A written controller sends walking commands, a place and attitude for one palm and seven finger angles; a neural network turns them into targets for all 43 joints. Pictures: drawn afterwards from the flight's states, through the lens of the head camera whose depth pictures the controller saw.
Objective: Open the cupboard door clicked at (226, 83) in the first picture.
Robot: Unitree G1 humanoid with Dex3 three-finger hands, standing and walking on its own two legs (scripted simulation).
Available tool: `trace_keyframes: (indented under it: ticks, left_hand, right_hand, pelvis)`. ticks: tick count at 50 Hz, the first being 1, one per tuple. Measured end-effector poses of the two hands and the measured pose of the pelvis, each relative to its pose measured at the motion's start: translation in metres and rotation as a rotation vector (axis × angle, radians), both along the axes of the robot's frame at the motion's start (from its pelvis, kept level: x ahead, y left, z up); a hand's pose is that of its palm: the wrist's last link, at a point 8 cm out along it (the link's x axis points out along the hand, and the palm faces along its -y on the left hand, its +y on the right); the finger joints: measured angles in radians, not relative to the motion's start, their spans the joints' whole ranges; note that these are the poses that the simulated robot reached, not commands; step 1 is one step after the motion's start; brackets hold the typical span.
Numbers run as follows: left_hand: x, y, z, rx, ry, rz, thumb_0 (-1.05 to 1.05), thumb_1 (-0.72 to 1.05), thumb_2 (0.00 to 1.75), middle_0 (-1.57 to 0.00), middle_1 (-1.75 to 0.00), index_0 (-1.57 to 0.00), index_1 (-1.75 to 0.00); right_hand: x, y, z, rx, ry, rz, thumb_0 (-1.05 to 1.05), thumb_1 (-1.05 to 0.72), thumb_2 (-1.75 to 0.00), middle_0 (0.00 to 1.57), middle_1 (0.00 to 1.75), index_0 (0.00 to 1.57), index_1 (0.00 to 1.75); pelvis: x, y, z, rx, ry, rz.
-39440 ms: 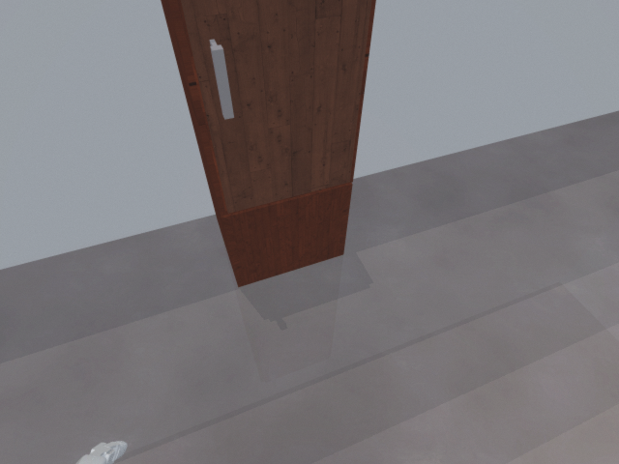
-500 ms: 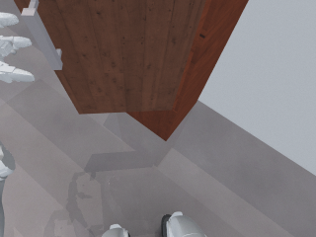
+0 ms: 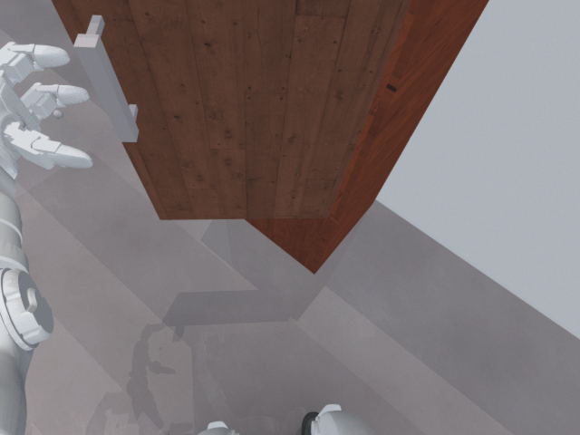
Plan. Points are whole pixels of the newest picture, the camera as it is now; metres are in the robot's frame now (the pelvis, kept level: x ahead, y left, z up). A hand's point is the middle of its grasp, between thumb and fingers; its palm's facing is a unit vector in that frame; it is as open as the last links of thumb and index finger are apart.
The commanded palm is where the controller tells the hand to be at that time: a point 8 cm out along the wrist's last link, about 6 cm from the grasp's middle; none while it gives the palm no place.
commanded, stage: move the hooked fingers beside the handle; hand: left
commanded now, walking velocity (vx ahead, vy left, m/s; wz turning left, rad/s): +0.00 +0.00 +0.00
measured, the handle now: (114, 84) +0.55 +0.20 +0.11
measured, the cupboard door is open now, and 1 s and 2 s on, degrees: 42 42 43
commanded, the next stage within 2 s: slide the fingers in behind the handle in 0.36 s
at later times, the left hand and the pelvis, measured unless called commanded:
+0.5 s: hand (48, 118) +0.49 +0.27 +0.12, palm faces -0.01 -1.00 +0.00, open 14.0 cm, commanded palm +0.47 +0.31 +0.11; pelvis -0.02 -0.01 +0.00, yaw +0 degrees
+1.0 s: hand (89, 115) +0.50 +0.22 +0.12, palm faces -0.02 -1.00 +0.01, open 14.0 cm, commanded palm +0.47 +0.27 +0.11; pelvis -0.01 +0.00 +0.00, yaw -1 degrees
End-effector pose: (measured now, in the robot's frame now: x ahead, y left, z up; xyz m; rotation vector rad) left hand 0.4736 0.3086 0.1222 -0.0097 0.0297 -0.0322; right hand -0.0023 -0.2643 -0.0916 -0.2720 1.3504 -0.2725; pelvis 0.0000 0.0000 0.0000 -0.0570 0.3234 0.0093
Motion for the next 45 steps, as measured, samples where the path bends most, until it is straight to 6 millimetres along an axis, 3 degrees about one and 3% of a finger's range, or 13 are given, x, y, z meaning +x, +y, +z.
trace_keyframes:
  ticks: [5, 9, 27, 34, 45]
  left_hand:
    - [0.002, -0.006, -0.006, -0.002, 0.037, 0.007, -0.01, -0.5, 0.3, -0.3, -1.2, -0.3, -1.2]
    - [0.001, -0.006, -0.004, 0.014, 0.013, 0.022, -0.01, -0.5, 0.3, -0.3, -1.2, -0.3, -1.2]
    - [-0.006, 0.01, -0.001, 0.011, 0.0, 0.012, -0.01, -0.5, 0.3, -0.3, -1.2, -0.3, -1.2]
    - [-0.002, -0.003, -0.005, -0.002, 0.004, -0.023, -0.01, -0.5, 0.3, -0.3, -1.2, -0.3, -1.2]
    - [0.002, -0.027, -0.005, 0.005, 0.002, -0.005, -0.01, -0.5, 0.3, -0.3, -1.2, -0.3, -1.2]
  right_hand:
    - [0.014, -0.003, -0.001, -0.005, -0.048, 0.016, 0.0, -0.9, -0.9, 0.21, 0.3, 0.21, 0.3]
    - [0.013, -0.005, -0.002, -0.005, -0.058, 0.015, 0.0, -0.9, -0.9, 0.21, 0.3, 0.21, 0.3]
    - [-0.039, -0.013, 0.004, -0.041, 0.064, -0.026, 0.0, -0.9, -0.9, 0.21, 0.3, 0.21, 0.3]
    - [-0.042, -0.01, 0.005, -0.047, 0.061, -0.026, 0.0, -0.9, -0.9, 0.21, 0.3, 0.2, 0.3]
    - [-0.026, 0.006, -0.003, 0.006, -0.011, -0.027, 0.0, -0.9, -0.9, 0.21, 0.3, 0.2, 0.3]
  pelvis:
    - [-0.003, -0.002, -0.001, 0.003, 0.001, 0.001]
    - [-0.005, -0.004, -0.002, 0.006, 0.001, -0.005]
    - [-0.016, -0.007, -0.004, 0.003, 0.01, -0.005]
    - [-0.017, -0.002, -0.004, 0.0, 0.013, -0.002]
    - [-0.014, 0.002, -0.004, 0.003, -0.003, -0.009]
